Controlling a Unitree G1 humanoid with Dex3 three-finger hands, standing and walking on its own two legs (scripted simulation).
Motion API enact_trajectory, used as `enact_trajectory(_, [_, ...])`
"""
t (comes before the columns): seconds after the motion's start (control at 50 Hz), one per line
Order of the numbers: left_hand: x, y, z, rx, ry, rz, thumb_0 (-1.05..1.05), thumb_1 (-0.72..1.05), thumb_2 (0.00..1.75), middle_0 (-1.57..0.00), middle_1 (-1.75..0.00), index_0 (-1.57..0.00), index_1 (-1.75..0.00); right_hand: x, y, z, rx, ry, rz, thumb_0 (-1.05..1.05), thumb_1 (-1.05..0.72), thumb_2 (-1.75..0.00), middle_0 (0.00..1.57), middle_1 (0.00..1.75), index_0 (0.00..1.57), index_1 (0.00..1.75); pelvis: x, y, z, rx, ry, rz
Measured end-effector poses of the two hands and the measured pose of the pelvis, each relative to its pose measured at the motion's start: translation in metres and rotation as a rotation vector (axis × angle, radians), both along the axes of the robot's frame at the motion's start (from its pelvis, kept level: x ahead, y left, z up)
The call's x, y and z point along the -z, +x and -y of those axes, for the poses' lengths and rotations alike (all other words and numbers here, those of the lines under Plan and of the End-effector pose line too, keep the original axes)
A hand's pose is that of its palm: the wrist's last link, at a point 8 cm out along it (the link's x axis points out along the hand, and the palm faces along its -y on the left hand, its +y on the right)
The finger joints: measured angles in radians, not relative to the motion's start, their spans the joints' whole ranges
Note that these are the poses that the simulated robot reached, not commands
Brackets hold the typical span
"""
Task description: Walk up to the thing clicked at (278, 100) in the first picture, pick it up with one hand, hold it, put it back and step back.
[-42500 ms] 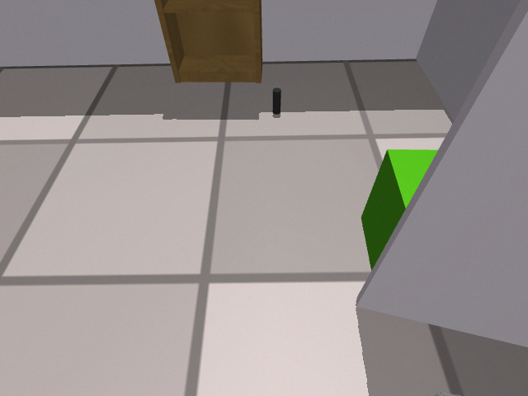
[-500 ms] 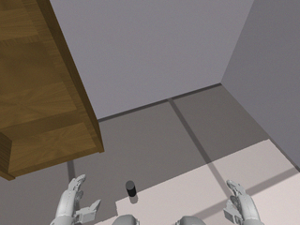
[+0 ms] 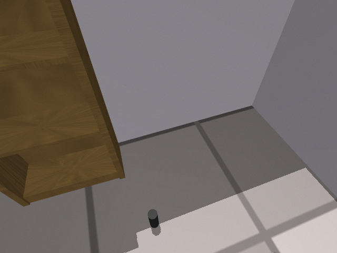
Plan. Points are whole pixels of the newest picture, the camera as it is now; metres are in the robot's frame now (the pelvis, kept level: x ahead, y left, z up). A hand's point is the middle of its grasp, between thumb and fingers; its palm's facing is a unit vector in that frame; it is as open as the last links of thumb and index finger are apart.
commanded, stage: stand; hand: left
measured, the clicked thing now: (153, 218) +0.39 +0.12 -0.69
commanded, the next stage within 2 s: step back in 1.60 s
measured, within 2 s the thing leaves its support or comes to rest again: neither
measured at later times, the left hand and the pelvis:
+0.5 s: hand out of the picture +0.03 +0.23 -0.15, palm faces -0.01 -0.94 -0.34, open 7.4 cm; pelvis -0.01 -0.01 +0.01, yaw +0 degrees
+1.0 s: hand out of the picture +0.09 +0.23 -0.14, palm faces -0.02 -0.94 -0.34, open 7.4 cm; pelvis +0.01 -0.02 +0.01, yaw -1 degrees
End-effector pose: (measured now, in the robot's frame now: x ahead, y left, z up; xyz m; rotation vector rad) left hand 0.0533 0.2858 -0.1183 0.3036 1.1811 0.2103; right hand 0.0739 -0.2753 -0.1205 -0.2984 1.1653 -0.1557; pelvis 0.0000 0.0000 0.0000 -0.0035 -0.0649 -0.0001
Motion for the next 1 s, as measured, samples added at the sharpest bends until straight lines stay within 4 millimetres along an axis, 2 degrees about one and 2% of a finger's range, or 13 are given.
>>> enact_trajectory(0.2, [-0.005, -0.026, 0.001, -0.017, 0.008, -0.067, 0.0, 0.9, 0.9, -0.2, -0.3, -0.2, -0.3, 0.002, -0.015, 0.004, 0.022, 0.022, -0.039, 0.0, -0.91, -0.9, 0.2, 0.3, 0.2, 0.3, -0.007, -0.009, 0.004, -0.005, 0.004, 0.015])
enact_trajectory(0.38, [-0.005, -0.032, 0.005, -0.022, 0.009, -0.102, 0.0, 0.9, 0.9, -0.2, -0.3, -0.2, -0.3, 0.002, -0.03, 0.019, 0.043, 0.007, -0.093, 0.0, -0.91, -0.9, 0.2, 0.3, 0.2, 0.3, -0.008, -0.011, 0.01, -0.005, 0.003, 0.007])
enact_trajectory(0.58, [-0.005, -0.014, 0.011, -0.012, 0.001, -0.094, 0.0, 0.9, 0.9, -0.2, -0.3, -0.2, -0.3, 0.0, -0.032, 0.025, 0.056, 0.0, -0.114, 0.0, -0.91, -0.9, 0.2, 0.29, 0.2, 0.3, -0.01, -0.004, 0.014, -0.001, 0.004, 0.003])
enact_trajectory(0.8, [-0.009, 0.013, 0.015, 0.003, -0.003, -0.064, 0.0, 0.9, 0.9, -0.2, -0.3, -0.2, -0.3, -0.002, -0.015, 0.026, 0.054, 0.002, -0.094, 0.0, -0.91, -0.9, 0.2, 0.3, 0.2, 0.3, -0.012, 0.005, 0.015, 0.006, 0.005, -0.003])
enact_trajectory(1.0, [-0.012, 0.028, 0.014, 0.007, 0.001, -0.051, 0.0, 0.91, 0.9, -0.2, -0.3, -0.2, -0.3, -0.005, -0.001, 0.029, 0.053, -0.002, -0.075, 0.0, -0.91, -0.9, 0.2, 0.3, 0.2, 0.3, -0.013, 0.012, 0.016, 0.01, 0.006, -0.006])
